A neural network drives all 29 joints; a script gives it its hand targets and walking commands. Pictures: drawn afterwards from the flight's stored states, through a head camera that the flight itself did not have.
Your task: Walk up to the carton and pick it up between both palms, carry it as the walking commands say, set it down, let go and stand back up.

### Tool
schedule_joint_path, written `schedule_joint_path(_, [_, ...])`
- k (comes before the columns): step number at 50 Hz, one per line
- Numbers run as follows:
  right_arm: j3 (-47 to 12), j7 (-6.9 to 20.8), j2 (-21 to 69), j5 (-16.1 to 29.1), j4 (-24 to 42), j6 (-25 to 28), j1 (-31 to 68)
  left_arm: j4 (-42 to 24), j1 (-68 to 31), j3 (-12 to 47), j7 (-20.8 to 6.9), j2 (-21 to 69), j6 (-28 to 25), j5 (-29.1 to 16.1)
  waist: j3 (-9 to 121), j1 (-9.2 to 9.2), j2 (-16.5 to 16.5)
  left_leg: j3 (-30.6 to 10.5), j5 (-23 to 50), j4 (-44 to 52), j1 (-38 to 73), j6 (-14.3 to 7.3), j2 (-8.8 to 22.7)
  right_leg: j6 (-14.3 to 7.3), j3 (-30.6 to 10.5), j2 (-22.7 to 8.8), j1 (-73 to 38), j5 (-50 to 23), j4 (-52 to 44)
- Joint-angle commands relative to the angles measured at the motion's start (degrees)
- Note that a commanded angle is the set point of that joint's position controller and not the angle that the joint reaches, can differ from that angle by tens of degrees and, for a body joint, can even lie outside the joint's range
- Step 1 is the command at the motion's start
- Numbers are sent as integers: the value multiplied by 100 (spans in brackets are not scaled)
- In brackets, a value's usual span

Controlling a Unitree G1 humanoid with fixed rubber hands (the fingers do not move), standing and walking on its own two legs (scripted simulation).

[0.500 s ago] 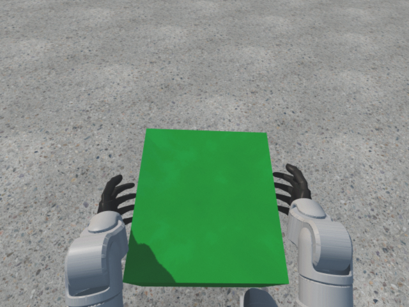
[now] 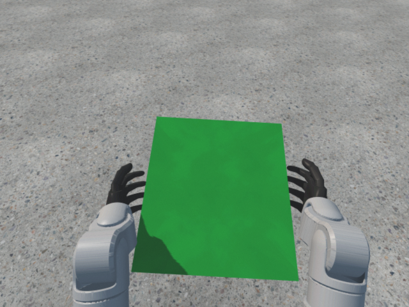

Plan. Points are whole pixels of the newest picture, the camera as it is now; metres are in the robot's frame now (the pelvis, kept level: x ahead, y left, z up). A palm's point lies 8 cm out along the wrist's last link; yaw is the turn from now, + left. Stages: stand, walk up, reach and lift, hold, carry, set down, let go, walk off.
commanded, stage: carry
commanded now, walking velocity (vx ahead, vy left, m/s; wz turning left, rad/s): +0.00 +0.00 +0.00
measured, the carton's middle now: (214, 200) +0.30 -0.03 +0.04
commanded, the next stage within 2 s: none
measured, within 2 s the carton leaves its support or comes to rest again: neither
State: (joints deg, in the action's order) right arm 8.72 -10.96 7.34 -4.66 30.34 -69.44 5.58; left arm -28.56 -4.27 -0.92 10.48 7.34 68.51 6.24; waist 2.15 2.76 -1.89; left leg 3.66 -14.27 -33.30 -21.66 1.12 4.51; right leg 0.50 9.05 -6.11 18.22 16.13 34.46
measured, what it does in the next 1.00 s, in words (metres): walks backwards: left foot, then right foot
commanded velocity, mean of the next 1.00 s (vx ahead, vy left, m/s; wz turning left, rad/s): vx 0.00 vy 0.00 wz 0.00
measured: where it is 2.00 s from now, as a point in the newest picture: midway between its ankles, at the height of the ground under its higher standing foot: outside the picture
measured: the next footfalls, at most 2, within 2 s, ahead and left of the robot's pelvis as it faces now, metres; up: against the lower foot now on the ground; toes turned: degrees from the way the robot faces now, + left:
left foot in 0.02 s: +0.04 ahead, +0.17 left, +0.00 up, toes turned +13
right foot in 0.36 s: +0.00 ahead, -0.06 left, +0.00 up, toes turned -7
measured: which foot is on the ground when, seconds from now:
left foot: up 0.00-0.00, down 0.02-1.00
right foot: down 0.00-0.20, up 0.22-0.34, down 0.36-1.00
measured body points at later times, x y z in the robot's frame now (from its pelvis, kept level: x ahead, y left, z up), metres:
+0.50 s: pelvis -0.08 +0.05 +0.00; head -0.08 +0.03 +0.45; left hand +0.17 +0.23 +0.10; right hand +0.20 -0.10 +0.08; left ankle +0.04 +0.16 -0.72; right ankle -0.04 -0.05 -0.73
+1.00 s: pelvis -0.09 +0.05 +0.00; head -0.09 +0.04 +0.45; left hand +0.18 +0.23 +0.08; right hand +0.20 -0.11 +0.07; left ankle +0.00 +0.16 -0.73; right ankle -0.04 -0.05 -0.73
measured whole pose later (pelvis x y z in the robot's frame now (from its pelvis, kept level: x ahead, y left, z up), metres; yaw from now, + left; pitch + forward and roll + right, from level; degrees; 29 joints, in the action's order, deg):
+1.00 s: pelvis -0.09 +0.05 +0.00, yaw +1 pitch +1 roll -1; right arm 9.7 -9.5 7.7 -7.4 15.0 -62.8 9.4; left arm -16.3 -8.0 -4.8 10.0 7.6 64.4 7.6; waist 2.1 -1.9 2.0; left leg 10.9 -6.1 -27.9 -22.9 -1.7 5.0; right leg -1.3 7.8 -2.0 19.7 11.2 29.7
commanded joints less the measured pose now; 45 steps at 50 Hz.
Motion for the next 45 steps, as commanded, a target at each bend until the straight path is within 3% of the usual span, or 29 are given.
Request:
schedule_joint_path(1, [-4196, 1573, 4983, 2262, -328, -196, 1752, -442, -1799, 3142, -1066, 4509, 69, -1679, 2114, -485, 1466, -1150, 2187, 1153, 1430, -156, 1290, 261, -315, -62, -18, 581, -113])
schedule_joint_path(3, [-4172, 1556, 5063, 2195, -254, -200, 2061, -293, -2022, 3203, -1122, 4734, 155, -1716, 1734, -405, 875, -605, 1271, 1100, 874, -201, 938, 308, -103, -53, -351, 392, -507])
schedule_joint_path(6, [-4134, 1526, 5225, 2130, 160, -58, 2661, -412, -2883, 3465, -1311, 5126, 105, -2083, 1275, -351, 338, -699, -592, 1704, 232, -128, 835, 277, 48, 69, -400, 428, -328])
schedule_joint_path(8, [-3973, 1475, 5276, 2013, 57, -24, 2515, -584, -3173, 3712, -1345, 5335, 66, -2313, 1096, -302, 663, -744, -1743, 2066, 327, -159, 852, 254, 81, 152, 34, 420, -178])
schedule_joint_path(11, [-3863, 1448, 5433, 2014, 15, 44, 2521, -760, -3310, 3902, -1381, 5482, 31, -2499, 1526, -304, 1381, -852, -2518, 2446, 257, -288, 1041, 163, 197, 320, -44, 689, 695])
schedule_joint_path(14, [-3749, 1417, 5382, 1893, -117, 57, 2250, -795, -3238, 3978, -1367, 5481, 28, -2574, 1815, -353, 1585, -614, -2226, 2388, 486, -312, 1016, 15, 91, 370, -117, 668, 420])
schedule_joint_path(16, [-3830, 1422, 5341, 1874, -155, 21, 2202, -562, -2939, 3798, -1380, 5379, 52, -2485, 1874, -399, 967, -210, -1585, 1884, 856, -249, 796, -110, 106, 377, -193, 450, -783])
schedule_joint_path(17, [-3936, 1416, 5372, 1889, -109, 41, 2187, -606, -2909, 3735, -1395, 5342, 10, -2477, 1915, -385, 557, -9, -969, 1416, 1170, -202, 636, -213, -308, 95, -165, 456, -1511])
schedule_joint_path(18, [-4018, 1427, 5378, 1926, -140, 23, 2225, -530, -2797, 3649, -1399, 5287, -8, -2406, 1900, -371, -34, 142, -391, 833, 1038, -225, 482, -323, -1189, -451, -175, 615, -1728])
schedule_joint_path(19, [-4153, 1407, 5452, 1975, 39, 55, 2444, -572, -2871, 3643, -1427, 5350, -43, -2420, 1718, -352, -457, 229, 112, 507, 944, -208, 372, -392, -1582, -729, -51, 601, -1930])
schedule_joint_path(20, [-4308, 1438, 5525, 2040, 113, 38, 2532, -556, -2901, 3606, -1440, 5390, -73, -2364, 1604, -311, -591, 345, 275, 373, 1124, -87, 200, -479, -1539, -678, 440, 671, -1954])
schedule_joint_path(21, [-4400, 1450, 5650, 2105, 166, 60, 2626, -637, -3074, 3622, -1477, 5439, -101, -2383, 1647, -304, -845, 469, 52, -71, 1346, -97, 96, -531, -1399, -609, 725, 1194, -2060])
schedule_joint_path(23, [-4455, 1445, 5676, 2119, 216, 84, 2823, -332, -3018, 3474, -1515, 5499, -99, -2283, 1475, -278, -992, 508, 196, -399, 1201, -102, 10, -505, -1086, -537, 721, 1347, -2029])
schedule_joint_path(25, [-4430, 1426, 5621, 2134, 251, 83, 2842, -319, -3079, 3444, -1488, 5478, -94, -2273, 1496, -265, -769, 499, 290, -7, 1044, -87, 27, -472, -843, -409, 429, 916, -1618])
schedule_joint_path(26, [-4399, 1438, 5527, 2124, 254, 73, 2813, -367, -3120, 3479, -1476, 5422, -80, -2242, 1478, -257, -454, 376, 400, 386, 950, -112, 91, -398, -742, -377, 244, 648, -1339])
schedule_joint_path(27, [-4390, 1454, 5450, 2162, 262, 39, 2855, -205, -2937, 3377, -1448, 5334, -61, -2171, 1555, -265, -368, 261, 629, 753, 1073, -112, 219, -319, -735, -282, 141, 68, -1135])
schedule_joint_path(28, [-4372, 1463, 5433, 2220, 251, 12, 2901, -269, -2920, 3349, -1391, 5312, -55, -2117, 1714, -287, 99, -89, 934, 834, 1263, -175, 530, -244, -716, -237, 84, -380, -863])
schedule_joint_path(31, [-4267, 1571, 5336, 2244, -266, -40, 2735, -84, -2790, 3195, -1309, 5047, -24, -1904, 1484, -366, 832, -771, -1029, 1773, 741, -375, 854, -219, -579, 143, 171, 503, -557])
schedule_joint_path(33, [-4058, 1578, 5231, 2100, -613, -26, 2559, 39, -2926, 3135, -1280, 4925, -35, -1840, 1536, -382, 875, -811, -1525, 2158, 198, -340, 975, -205, -387, 212, -333, 397, -270])
schedule_joint_path(35, [-4005, 1614, 5261, 2094, -779, 37, 2607, 179, -2843, 3051, -1255, 4908, -112, -1742, 1552, -422, 957, -435, -1366, 2038, 273, -246, 879, -240, -395, 188, -402, 150, -434])
schedule_joint_path(36, [-3889, 1637, 5240, 2017, -939, 116, 2681, 238, -3024, 3026, -1275, 4915, -184, -1704, 1547, -392, 863, -365, -1211, 1965, 482, -210, 873, -237, -403, 189, -249, 45, -561])
schedule_joint_path(37, [-4013, 1628, 5379, 2115, -699, 166, 2872, 101, -3050, 3138, -1281, 5070, -204, -1787, 1619, -389, 813, -312, -1012, 1804, 630, -197, 813, -256, -427, 175, -207, 33, -719])
schedule_joint_path(38, [-3735, 1632, 5119, 1901, -1154, 274, 2787, 609, -3004, 2910, -1318, 4877, -293, -1645, 1637, -382, 703, -234, -993, 1703, 586, -187, 779, -272, -480, 160, -186, 77, -803])
schedule_joint_path(39, [-3691, 1643, 5106, 1837, -1192, 380, 2883, 738, -3065, 2896, -1358, 4923, -377, -1638, 1578, -379, 559, -165, -954, 1522, 551, -186, 738, -274, -595, 73, -170, 78, -990])
schedule_joint_path(40, [-3550, 1636, 4997, 1683, -1394, 526, 2890, 945, -3232, 2835, -1405, 4890, -520, -1613, 1517, -354, 370, -56, -1015, 1501, 520, -125, 621, -284, -662, 21, -21, 528, -1079])
schedule_joint_path(41, [-3696, 1632, 5109, 1775, -1186, 600, 2804, 704, -3180, 2995, -1422, 4961, -582, -1730, 1506, -351, 379, -39, -1050, 1429, 574, -115, 559, -303, -796, -31, 93, 808, -1173])
schedule_joint_path(42, [-4064, 1602, 5528, 2035, -480, 583, 2886, -107, -3408, 3435, -1433, 5363, -579, -2104, 1527, -337, 321, 11, -1061, 1336, 723, -122, 542, -301, -829, -36, 272, 906, -1295])
schedule_joint_path(43, [-3713, 1590, 5255, 1754, -1107, 686, 2829, 554, -3376, 3058, -1461, 5092, -687, -1860, 1559, -311, 102, 32, -976, 1271, 774, -102, 536, -270, -741, -21, 324, 1034, -1346])
schedule_joint_path(45, [-3878, 1540, 5363, 1837, -705, 770, 3040, 510, -3293, 3174, -1465, 5364, -742, -1981, 1676, -305, 23, 148, -388, 974, 942, -98, 472, -280, -861, -115, 342, 805, -1461])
